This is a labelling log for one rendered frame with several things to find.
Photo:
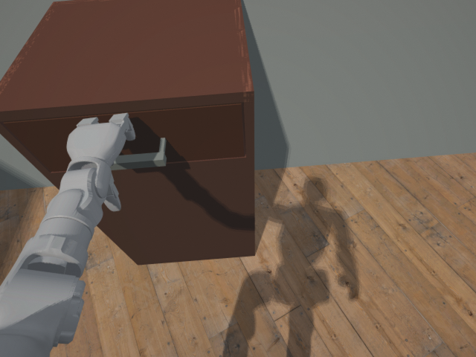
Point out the cabinet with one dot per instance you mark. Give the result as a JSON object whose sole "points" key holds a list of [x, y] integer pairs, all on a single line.
{"points": [[90, 57]]}

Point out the robot left upper arm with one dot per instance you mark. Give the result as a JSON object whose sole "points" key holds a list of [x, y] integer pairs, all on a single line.
{"points": [[38, 311]]}

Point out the robot left hand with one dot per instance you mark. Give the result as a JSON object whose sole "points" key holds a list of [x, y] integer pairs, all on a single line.
{"points": [[104, 141]]}

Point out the left robot forearm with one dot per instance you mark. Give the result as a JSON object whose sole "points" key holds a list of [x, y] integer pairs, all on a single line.
{"points": [[61, 242]]}

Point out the drawer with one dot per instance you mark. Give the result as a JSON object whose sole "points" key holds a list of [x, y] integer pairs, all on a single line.
{"points": [[192, 133]]}

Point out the handle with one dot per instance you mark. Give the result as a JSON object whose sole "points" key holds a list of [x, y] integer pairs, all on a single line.
{"points": [[153, 159]]}

